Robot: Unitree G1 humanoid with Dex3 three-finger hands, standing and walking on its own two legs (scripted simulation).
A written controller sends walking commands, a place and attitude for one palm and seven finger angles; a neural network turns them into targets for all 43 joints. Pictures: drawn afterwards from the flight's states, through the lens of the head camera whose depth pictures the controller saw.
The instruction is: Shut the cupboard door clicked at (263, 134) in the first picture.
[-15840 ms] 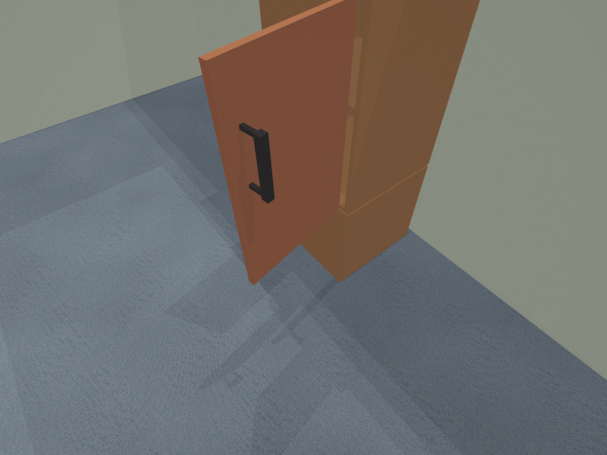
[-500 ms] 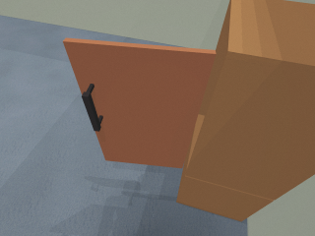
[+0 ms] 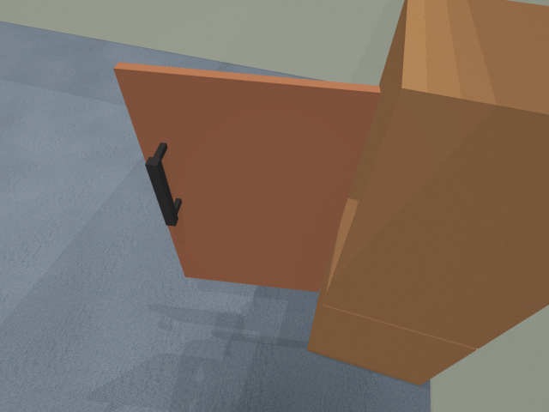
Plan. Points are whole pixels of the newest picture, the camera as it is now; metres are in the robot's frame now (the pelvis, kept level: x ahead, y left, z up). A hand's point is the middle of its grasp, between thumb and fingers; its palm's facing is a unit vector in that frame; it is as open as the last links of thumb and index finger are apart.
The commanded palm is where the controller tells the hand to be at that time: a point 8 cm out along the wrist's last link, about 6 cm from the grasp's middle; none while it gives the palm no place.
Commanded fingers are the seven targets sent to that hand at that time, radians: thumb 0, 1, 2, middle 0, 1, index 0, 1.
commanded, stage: look again from close up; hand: left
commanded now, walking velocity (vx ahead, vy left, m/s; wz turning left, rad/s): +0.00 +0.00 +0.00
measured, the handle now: (167, 186) +0.46 +0.23 +0.04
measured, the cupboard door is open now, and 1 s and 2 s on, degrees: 100 100 100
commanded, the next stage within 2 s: raise the hand and make a fist in 0.80 s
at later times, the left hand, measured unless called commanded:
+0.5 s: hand out of the picture -0.02 +0.17 -0.18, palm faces +0.03 -0.98 -0.19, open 7.4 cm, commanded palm none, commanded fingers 0.00 0.90 0.90 -0.20 -0.30 -0.20 -0.30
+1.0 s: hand out of the picture +0.08 +0.19 -0.12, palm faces +0.19 -0.96 -0.19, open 7.4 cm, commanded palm +0.09 +0.22 -0.07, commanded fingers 0.00 0.90 0.90 -0.29 -0.40 -0.29 -0.40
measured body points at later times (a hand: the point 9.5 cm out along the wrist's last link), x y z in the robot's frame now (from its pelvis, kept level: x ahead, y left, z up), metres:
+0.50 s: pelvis +0.00 +0.00 +0.00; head +0.02 +0.01 +0.45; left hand -0.02 +0.22 -0.16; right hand +0.01 -0.23 -0.16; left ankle +0.00 +0.09 -0.74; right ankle -0.06 -0.12 -0.74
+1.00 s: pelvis -0.01 +0.00 +0.00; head +0.01 +0.00 +0.44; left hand +0.06 +0.24 -0.10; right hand +0.03 -0.24 -0.14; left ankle +0.00 +0.09 -0.74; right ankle -0.06 -0.11 -0.73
